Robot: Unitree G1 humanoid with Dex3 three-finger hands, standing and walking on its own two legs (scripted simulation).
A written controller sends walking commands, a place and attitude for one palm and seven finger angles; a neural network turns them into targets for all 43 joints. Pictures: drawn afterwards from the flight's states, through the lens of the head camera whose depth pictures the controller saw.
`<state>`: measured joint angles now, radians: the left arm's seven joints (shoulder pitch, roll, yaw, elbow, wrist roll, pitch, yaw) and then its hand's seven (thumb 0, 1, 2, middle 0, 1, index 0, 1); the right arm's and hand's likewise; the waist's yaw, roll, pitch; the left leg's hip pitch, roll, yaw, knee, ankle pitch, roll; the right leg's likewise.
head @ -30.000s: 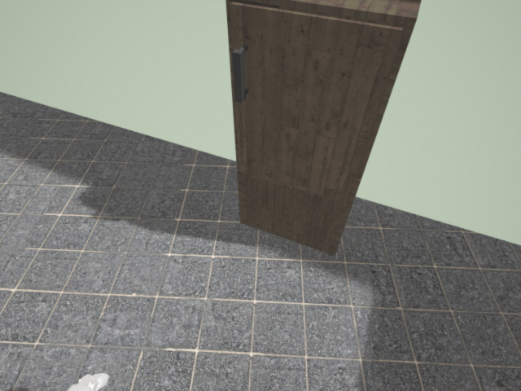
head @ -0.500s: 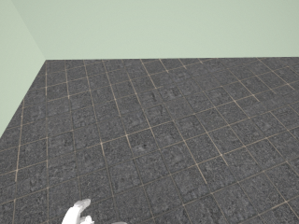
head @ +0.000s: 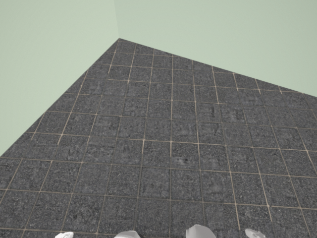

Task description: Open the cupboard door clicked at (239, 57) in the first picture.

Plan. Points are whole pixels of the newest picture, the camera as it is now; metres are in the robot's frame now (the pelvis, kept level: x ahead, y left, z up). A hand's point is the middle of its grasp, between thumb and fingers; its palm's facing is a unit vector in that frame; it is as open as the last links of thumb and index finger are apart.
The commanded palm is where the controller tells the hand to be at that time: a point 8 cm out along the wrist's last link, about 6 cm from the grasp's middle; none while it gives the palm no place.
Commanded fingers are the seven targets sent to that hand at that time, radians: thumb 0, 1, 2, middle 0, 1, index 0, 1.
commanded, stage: turn to face it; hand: left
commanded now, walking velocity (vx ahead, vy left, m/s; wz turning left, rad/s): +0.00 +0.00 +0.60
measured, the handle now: out of the picture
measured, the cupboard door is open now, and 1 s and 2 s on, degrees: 41 41 41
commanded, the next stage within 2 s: none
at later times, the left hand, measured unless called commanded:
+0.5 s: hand out of the picture +0.02 +0.14 -0.16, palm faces +0.31 -0.92 -0.24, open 7.3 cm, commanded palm none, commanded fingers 0.00 0.90 0.90 -0.20 -0.30 -0.20 -0.30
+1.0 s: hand out of the picture +0.03 +0.13 -0.14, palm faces +0.56 -0.77 -0.31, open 7.4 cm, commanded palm none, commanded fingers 0.00 0.90 0.90 -0.20 -0.30 -0.20 -0.30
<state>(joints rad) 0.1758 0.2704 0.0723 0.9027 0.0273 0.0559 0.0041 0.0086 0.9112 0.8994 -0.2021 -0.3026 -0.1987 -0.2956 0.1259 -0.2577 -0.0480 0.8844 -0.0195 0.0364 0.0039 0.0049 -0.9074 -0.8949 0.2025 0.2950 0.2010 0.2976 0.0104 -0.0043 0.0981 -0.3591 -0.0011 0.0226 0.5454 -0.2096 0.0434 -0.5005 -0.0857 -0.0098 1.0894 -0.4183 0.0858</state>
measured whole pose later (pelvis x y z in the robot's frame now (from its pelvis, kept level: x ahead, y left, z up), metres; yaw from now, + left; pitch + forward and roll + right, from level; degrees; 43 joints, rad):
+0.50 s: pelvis +0.03 -0.06 +0.00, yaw +19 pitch +1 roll +3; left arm 0.23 0.20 0.04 0.89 0.03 0.00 0.02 0.00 0.91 0.90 -0.21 -0.30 -0.21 -0.30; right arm 0.10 -0.24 -0.06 0.92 -0.01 0.07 0.03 0.01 -0.91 -0.90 0.20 0.29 0.20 0.30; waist 0.00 -0.04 0.13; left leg -0.36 0.01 0.10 0.70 -0.41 -0.05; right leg -0.21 -0.14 -0.19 0.57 -0.36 0.01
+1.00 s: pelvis +0.06 -0.10 +0.00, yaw +37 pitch +1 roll +1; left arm 0.17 0.20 0.04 0.86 0.03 0.02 0.02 0.01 0.91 0.90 -0.20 -0.30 -0.20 -0.30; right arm 0.17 -0.27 -0.09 0.93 -0.01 0.09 0.02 0.01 -0.91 -0.89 0.20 0.30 0.20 0.30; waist -0.03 0.05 0.09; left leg -0.50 -0.02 -0.04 1.06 -0.47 -0.04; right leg -0.28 -0.07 -0.08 0.59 -0.32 0.00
